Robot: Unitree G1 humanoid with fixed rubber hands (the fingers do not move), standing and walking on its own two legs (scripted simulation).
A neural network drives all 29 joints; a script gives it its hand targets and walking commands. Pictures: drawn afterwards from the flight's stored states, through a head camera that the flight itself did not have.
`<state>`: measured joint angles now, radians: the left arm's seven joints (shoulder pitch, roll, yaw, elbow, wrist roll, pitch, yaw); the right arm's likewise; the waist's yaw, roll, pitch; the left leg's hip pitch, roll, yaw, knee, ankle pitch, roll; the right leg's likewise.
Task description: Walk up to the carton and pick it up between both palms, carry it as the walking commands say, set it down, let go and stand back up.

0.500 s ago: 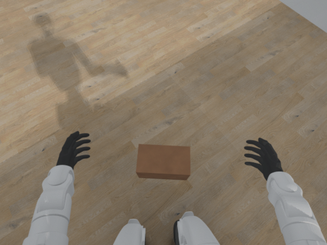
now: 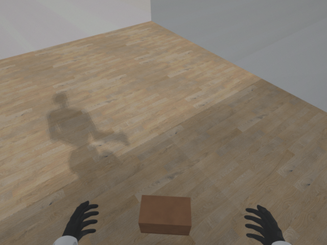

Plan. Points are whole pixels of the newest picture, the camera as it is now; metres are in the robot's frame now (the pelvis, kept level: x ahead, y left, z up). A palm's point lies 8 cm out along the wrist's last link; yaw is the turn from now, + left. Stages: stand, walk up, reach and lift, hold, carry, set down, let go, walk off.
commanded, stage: let go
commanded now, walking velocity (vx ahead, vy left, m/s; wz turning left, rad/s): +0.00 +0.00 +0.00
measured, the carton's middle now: (165, 215) +0.43 +0.00 -0.68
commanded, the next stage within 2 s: stand in 0.18 s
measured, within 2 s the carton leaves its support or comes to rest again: neither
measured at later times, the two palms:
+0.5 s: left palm (50, 243) +0.16 +0.29 -0.08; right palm (268, 234) +0.16 -0.24 -0.06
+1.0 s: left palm out of the picture +0.14 +0.31 -0.09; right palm (267, 235) +0.16 -0.24 -0.06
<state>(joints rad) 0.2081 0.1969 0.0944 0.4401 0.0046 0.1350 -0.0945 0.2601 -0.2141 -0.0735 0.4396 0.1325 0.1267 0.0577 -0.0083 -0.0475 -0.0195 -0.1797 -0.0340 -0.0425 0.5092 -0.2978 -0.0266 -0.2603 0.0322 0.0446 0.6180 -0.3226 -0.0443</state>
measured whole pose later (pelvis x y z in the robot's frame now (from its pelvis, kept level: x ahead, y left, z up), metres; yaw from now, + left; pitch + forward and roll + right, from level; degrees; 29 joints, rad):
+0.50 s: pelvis +0.02 +0.02 +0.00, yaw +0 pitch -4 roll +0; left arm 0.21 0.28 0.09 0.63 0.04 0.03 -0.02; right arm 0.25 -0.25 -0.07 0.53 0.09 0.04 0.01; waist 0.00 -0.02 -0.01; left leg -0.16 -0.02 -0.04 0.62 -0.39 -0.01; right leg -0.20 0.05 0.04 0.62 -0.35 -0.02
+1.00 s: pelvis +0.01 +0.03 +0.00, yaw +0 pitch -4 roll +0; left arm 0.21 0.28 0.09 0.74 0.04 0.00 0.00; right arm 0.25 -0.26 -0.07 0.55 0.09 0.02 -0.01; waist 0.01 -0.01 -0.02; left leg -0.16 -0.04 -0.04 0.61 -0.37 0.01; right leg -0.20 0.03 0.04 0.62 -0.35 -0.01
